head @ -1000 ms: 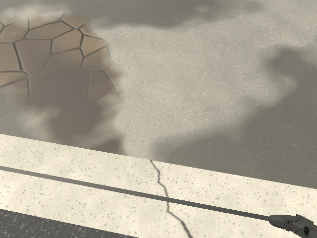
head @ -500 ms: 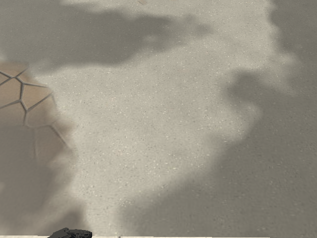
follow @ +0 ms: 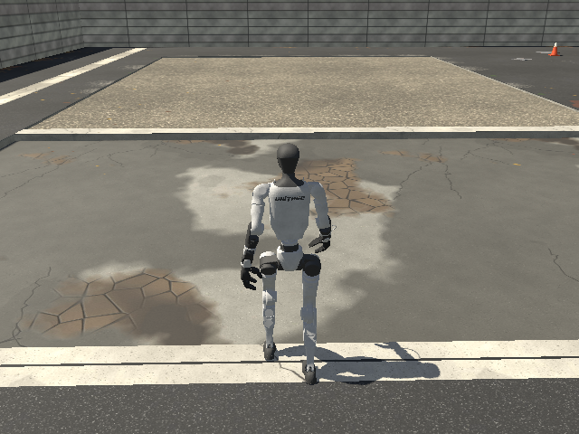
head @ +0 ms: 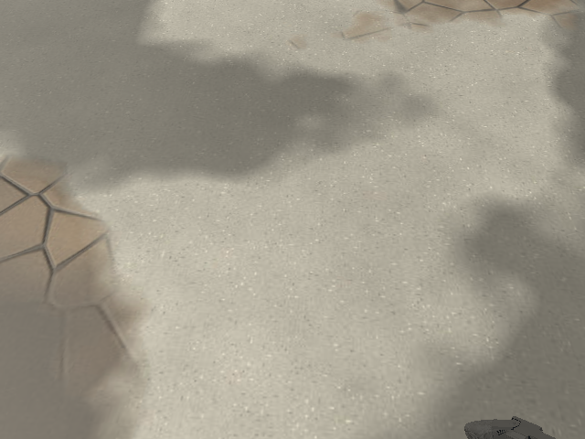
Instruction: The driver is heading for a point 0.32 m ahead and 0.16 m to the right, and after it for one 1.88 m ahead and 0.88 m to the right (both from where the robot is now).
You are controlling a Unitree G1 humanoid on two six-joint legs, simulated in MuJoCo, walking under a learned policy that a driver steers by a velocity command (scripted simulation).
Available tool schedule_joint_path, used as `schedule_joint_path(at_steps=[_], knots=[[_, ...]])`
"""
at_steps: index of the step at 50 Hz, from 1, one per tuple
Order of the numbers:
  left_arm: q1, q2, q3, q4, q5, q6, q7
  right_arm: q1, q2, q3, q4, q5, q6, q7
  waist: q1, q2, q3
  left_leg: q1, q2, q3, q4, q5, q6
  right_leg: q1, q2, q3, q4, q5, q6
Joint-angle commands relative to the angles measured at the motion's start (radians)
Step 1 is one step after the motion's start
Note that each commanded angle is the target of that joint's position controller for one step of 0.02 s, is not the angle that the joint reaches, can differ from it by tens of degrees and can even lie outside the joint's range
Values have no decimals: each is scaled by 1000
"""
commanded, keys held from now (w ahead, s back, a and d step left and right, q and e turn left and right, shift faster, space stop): w+e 0.30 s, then e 0.62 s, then no key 0.08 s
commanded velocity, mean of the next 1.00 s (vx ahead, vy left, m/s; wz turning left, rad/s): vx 0.26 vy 0.00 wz -0.55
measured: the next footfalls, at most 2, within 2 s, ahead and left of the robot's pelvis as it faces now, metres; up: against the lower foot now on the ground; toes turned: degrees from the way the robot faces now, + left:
right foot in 0.52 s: +0.41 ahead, -0.18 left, -0.11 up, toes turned -20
left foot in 0.96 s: +0.53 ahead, +0.01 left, -0.11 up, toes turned -39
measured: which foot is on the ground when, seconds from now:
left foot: down 0.00-0.52, up 0.54-0.94, down 0.96-1.00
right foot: down 0.00-0.00, up 0.02-0.50, down 0.52-0.98, up 1.00-1.00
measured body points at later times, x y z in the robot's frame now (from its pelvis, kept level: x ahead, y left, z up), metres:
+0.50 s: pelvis +0.26 -0.05 -0.06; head +0.28 -0.07 +0.39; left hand +0.54 +0.09 -0.15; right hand +0.10 -0.23 -0.21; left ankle +0.09 +0.12 -0.72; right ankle +0.40 -0.18 -0.79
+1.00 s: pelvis +0.39 -0.04 -0.11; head +0.41 -0.04 +0.34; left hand +0.66 +0.13 -0.22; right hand +0.42 -0.36 -0.19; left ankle +0.50 +0.04 -0.84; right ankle +0.37 -0.17 -0.83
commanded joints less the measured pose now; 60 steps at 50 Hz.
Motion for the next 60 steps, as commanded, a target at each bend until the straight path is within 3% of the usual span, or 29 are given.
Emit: schedule_joint_path(at_steps=[1,2,3,4,7,10,12,17,21,22,23,25,26,27,28,29,31,34,37,40,47,48,49,50,51,52,54,57,60], knots=[[-24,65,15,-106,10,-31,5,445,-273,-85,44,36,-36,-39,-214,167,-246,841,188,-218,-75,259,273,-459,-28,39,514,384,-34],[104,-37,-15,-87,10,-42,6,538,-226,-60,40,23,-32,-34,-200,265,-404,1025,411,-577,-185,306,475,-663,56,20,825,-262,1],[-84,61,12,-118,-11,-36,10,526,-195,-69,68,-4,-40,-28,-248,167,-107,793,409,-668,-315,-88,395,-888,-8,85,958,-181,-21],[-157,100,23,-119,-6,-18,37,383,-136,-52,49,19,-37,-26,-188,71,19,564,377,-531,-358,-266,309,-877,-87,73,949,-29,-39],[-184,28,3,-108,41,15,45,246,13,-1,17,26,-16,-39,-94,10,36,307,286,-259,-440,-78,230,-657,-181,55,777,137,-17],[-273,13,-2,-131,2,22,10,295,-47,-25,56,3,-24,-56,-116,14,33,328,218,-43,-490,-25,195,-632,-198,-23,519,247,14],[-245,7,-7,-118,16,16,-21,352,-47,-23,82,-35,-25,-57,-116,16,21,318,213,24,-419,59,188,-625,-191,-19,532,477,-17],[-426,56,0,-167,-9,35,0,455,-58,-1,139,-13,-37,-24,-154,34,102,254,176,122,-349,-77,139,-471,-176,-74,133,844,-16],[-508,81,-5,-194,26,57,5,513,-88,-7,191,16,-36,-36,-184,-14,188,447,244,90,-248,-120,94,-569,-206,-57,-18,743,-8],[-632,102,17,-242,-164,61,-12,434,-205,-70,179,153,8,-59,-206,-26,242,385,190,147,-119,-61,38,-566,-130,-54,-66,739,-6],[-595,102,13,-228,-166,60,-23,469,-204,-70,178,148,33,-72,-203,-53,161,413,184,168,0,-12,25,-486,-101,-93,-90,777,-2],[-271,117,50,-113,-111,67,-14,477,-153,-68,177,117,58,-78,-65,-44,-30,296,127,237,384,28,-15,-78,-33,-163,-112,888,-36],[-89,186,82,-45,-92,81,14,461,-130,-68,165,116,50,-67,19,-84,-97,74,46,247,691,-224,-76,221,-101,-111,-102,1118,-92],[-41,286,89,-52,-64,74,36,535,-50,-53,124,87,38,-53,-17,-269,-221,-337,-22,147,1127,-853,-130,614,-321,133,211,1682,-225],[-29,314,90,-91,-73,76,42,535,-100,-43,60,105,8,-35,19,-273,-489,-398,-3,-47,1215,-804,-135,728,-459,341,210,1723,-390],[-103,300,90,-140,-78,98,61,447,-141,-51,7,119,-2,-35,16,-203,-521,-430,33,-99,1225,-733,-126,656,-461,373,126,1393,-417],[-289,232,64,-202,-79,118,89,386,-131,-50,-7,106,18,-69,-71,46,-384,-423,66,-119,1038,-395,-113,247,-455,425,-66,704,-349],[-366,233,63,-208,-63,116,94,354,-155,-87,-17,65,89,-109,-156,-13,-115,-165,53,-99,724,-307,-153,-283,-337,323,-148,680,-299],[-349,241,74,-221,-64,122,126,252,-118,-86,-62,60,88,-110,-144,-66,-160,-94,7,-101,463,-193,-161,-287,-235,254,-96,721,-238],[-344,235,81,-240,-80,152,154,141,-99,-83,-106,68,99,-95,-113,-99,-155,-74,-24,-129,299,-110,-164,-282,-208,310,-108,376,-196],[-339,204,84,-276,-89,169,159,126,-117,-102,-131,74,82,-63,-124,-200,-90,150,-71,-95,-66,-157,-112,-301,-166,412,-61,239,-139],[-313,175,78,-274,-93,167,157,166,-127,-111,-119,71,78,-55,-136,-181,-94,269,-45,-79,-182,-102,-90,-339,-126,385,-10,223,-103],[-243,114,65,-265,-86,166,156,224,-185,-127,-113,52,78,-51,-123,-27,-135,440,143,-242,-247,-13,-20,-454,-38,276,203,8,-33],[-234,115,69,-311,-99,148,156,221,-271,-149,-114,23,88,-45,-86,303,-109,495,338,-534,-300,154,164,-676,114,130,374,-243,30],[-267,202,97,-305,-81,126,153,209,-232,-144,-139,14,80,-42,-113,259,-112,444,376,-646,-334,76,245,-713,61,175,589,-234,73],[-281,247,116,-282,-84,127,152,161,-198,-135,-153,23,80,-45,-105,171,-83,404,320,-533,-321,35,215,-706,51,174,690,-157,83],[-243,223,116,-239,-75,153,155,68,-145,-116,-161,60,87,-46,-66,109,-49,316,204,-357,-307,6,135,-633,28,137,741,-27,107],[-229,134,89,-227,-84,159,134,39,-102,-96,-143,57,94,-40,-44,129,-42,209,103,-194,-334,-25,108,-464,-11,23,576,91,126],[-323,72,57,-246,-78,150,118,117,-121,-98,-106,61,96,-46,-110,186,-51,214,106,-196,-340,-107,126,-304,-60,-22,290,72,124]])
Keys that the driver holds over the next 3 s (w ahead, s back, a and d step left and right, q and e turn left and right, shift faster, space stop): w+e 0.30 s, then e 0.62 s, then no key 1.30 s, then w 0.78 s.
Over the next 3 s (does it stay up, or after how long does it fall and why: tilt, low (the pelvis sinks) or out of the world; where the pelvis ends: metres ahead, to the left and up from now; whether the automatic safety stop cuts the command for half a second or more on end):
stays up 0.67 -0.22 -0.12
